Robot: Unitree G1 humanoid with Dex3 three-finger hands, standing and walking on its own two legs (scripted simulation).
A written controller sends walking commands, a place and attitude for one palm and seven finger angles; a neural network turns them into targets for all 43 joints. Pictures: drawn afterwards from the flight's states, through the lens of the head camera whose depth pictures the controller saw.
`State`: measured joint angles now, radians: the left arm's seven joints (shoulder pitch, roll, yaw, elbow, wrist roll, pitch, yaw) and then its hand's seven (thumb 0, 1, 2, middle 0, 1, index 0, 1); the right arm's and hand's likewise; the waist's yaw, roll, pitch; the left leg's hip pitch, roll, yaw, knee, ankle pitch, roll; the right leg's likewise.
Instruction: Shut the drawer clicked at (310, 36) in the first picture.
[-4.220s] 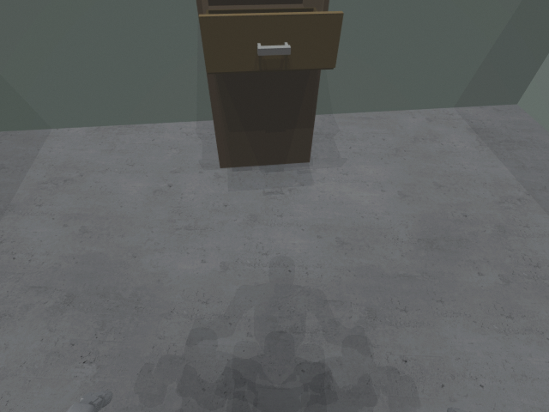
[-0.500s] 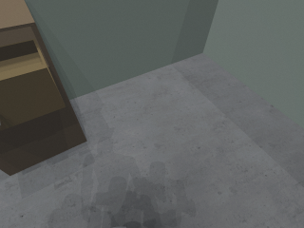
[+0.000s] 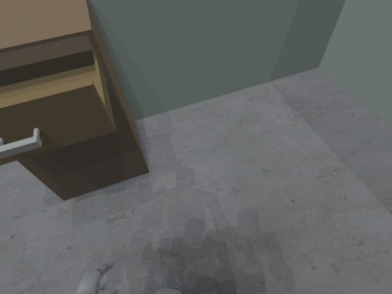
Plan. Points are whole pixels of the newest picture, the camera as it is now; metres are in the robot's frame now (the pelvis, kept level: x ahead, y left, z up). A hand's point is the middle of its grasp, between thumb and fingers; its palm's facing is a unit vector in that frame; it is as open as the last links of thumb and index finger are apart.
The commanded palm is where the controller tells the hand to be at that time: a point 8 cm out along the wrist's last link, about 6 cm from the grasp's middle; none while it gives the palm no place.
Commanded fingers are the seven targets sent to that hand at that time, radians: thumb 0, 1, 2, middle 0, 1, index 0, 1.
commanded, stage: turn to face it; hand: left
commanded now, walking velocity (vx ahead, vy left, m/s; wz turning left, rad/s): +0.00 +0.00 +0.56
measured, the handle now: (17, 142) +0.47 +0.47 +0.02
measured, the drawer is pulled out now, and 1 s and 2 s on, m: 0.28 0.28 0.28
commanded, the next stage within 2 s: take the last steps up to it in 0.38 s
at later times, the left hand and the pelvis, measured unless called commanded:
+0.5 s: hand out of the picture -0.09 +0.24 -0.18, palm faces +0.32 -0.91 -0.25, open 7.4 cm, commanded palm none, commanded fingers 0.00 0.90 0.90 -0.20 -0.30 -0.20 -0.30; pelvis -0.01 +0.03 +0.00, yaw +14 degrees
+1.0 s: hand out of the picture +0.09 +0.25 -0.14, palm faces +0.27 -0.94 -0.20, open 7.3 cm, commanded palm none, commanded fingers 0.00 0.90 0.90 -0.20 -0.30 -0.20 -0.30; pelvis +0.05 +0.05 +0.01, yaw +18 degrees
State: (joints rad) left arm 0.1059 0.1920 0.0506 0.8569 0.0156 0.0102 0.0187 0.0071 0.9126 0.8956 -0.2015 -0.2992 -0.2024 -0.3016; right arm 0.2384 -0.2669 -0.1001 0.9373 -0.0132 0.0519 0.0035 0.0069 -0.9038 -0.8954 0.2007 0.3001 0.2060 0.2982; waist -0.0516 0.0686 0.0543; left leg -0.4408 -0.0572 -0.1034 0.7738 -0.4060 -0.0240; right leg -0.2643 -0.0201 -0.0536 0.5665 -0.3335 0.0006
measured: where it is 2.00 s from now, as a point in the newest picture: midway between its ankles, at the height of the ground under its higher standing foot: (171, 283)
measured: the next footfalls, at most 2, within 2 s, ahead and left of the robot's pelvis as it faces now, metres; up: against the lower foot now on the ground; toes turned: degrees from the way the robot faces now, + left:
left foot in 0.42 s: +0.00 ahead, +0.12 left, +0.00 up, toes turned +18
right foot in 1.02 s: +0.17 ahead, -0.03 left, +0.00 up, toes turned +13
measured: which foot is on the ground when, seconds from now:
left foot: up 0.00-0.40, down 0.42-1.00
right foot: down 0.00-0.42, up 0.44-1.00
